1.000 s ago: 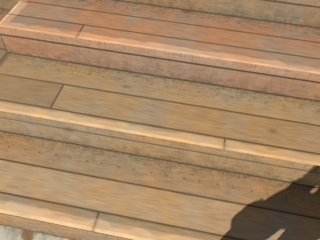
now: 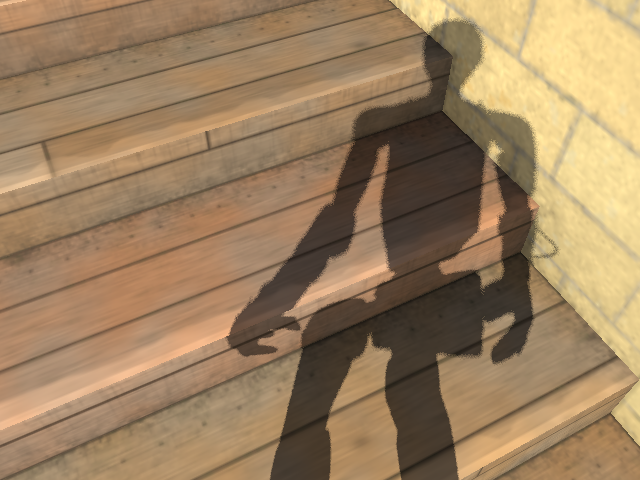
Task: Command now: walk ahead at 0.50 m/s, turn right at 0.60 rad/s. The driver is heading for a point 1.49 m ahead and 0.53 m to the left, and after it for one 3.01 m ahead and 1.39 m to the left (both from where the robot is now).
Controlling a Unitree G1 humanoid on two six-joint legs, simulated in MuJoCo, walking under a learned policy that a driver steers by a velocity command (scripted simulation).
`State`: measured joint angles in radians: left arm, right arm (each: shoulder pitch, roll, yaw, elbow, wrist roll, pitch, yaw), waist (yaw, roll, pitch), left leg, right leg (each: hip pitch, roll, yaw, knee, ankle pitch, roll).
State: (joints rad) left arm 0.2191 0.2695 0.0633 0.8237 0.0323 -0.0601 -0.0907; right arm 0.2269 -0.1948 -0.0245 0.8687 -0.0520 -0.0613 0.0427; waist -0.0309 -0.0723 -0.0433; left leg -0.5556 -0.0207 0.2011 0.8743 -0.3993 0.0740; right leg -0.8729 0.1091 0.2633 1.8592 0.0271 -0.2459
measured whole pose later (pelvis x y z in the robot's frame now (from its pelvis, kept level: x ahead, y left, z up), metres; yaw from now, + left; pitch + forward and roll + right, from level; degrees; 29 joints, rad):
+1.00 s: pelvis +0.61 -0.02 +0.19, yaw +15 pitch +7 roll +0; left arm 0.43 0.08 -0.02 1.13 0.12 -0.12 -0.07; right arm -0.10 -0.13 0.07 0.77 0.01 -0.01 0.08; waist 0.05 -0.03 -0.13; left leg -1.14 0.08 0.09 1.45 -0.43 0.17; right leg 0.09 -0.13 -0.40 0.26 -0.39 0.03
